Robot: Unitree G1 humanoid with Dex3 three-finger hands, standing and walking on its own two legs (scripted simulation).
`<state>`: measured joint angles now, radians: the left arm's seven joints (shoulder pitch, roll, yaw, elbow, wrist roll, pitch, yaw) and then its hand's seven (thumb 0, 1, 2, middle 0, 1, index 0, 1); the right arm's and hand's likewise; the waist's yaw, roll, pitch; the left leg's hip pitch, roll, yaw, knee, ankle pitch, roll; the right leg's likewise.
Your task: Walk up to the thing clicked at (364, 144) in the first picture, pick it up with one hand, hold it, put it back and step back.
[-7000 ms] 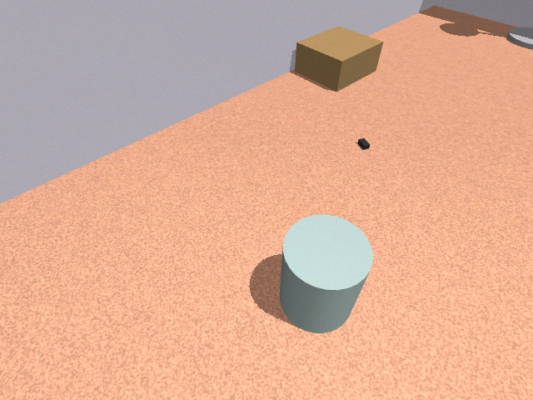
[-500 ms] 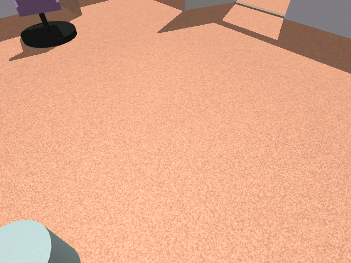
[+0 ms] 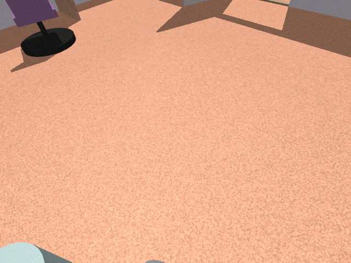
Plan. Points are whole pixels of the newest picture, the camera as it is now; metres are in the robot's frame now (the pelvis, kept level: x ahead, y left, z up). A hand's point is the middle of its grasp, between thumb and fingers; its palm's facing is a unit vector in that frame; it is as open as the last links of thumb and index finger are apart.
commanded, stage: walk up
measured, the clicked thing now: out of the picture +0.45 +1.71 -0.76
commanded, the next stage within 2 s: stand in 1.46 s
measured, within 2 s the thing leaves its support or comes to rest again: neither
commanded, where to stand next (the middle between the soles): +0.08 +0.03 m, yaw +1 degrees
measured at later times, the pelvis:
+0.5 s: pelvis +0.05 +0.02 -0.02, yaw -1 degrees
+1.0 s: pelvis +0.02 +0.03 -0.02, yaw +1 degrees
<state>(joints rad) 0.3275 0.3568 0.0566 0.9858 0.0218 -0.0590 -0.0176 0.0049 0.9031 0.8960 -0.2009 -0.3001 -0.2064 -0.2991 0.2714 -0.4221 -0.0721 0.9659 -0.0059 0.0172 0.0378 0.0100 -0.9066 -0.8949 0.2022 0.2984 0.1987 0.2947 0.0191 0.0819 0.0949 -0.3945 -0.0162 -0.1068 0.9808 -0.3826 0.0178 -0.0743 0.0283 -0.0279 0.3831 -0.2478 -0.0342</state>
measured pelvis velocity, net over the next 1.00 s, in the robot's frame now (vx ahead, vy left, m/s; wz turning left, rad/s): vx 0.02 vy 0.03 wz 0.02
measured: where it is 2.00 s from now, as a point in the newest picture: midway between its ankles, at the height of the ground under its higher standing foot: outside the picture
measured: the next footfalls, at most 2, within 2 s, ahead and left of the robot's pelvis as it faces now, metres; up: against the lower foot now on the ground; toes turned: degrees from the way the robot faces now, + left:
left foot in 0.18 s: +0.16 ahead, +0.14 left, +0.00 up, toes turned +1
right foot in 0.52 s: +0.08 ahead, -0.10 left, +0.00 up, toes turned +1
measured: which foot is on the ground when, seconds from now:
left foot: up 0.00-0.16, down 0.18-0.54, up 0.56-0.82, down 0.84-1.00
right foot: down 0.00-0.22, up 0.24-0.50, down 0.52-1.00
